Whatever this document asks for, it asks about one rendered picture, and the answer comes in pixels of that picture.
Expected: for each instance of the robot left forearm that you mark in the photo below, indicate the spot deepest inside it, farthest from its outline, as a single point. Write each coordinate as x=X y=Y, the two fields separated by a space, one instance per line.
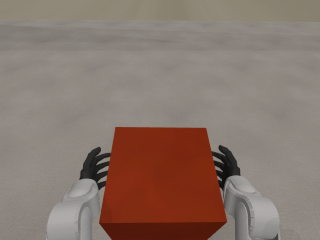
x=71 y=219

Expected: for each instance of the robot right hand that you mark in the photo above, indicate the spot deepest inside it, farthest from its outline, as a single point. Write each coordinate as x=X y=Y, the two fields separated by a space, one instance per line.
x=229 y=168

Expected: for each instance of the carton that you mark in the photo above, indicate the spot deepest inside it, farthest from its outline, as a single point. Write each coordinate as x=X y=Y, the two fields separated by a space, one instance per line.
x=161 y=185

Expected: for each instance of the robot left hand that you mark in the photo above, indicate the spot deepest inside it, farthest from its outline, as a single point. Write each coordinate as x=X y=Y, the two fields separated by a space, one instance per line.
x=90 y=168

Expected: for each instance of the robot right forearm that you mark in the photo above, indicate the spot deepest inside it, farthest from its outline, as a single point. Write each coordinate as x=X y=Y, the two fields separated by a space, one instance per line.
x=256 y=217

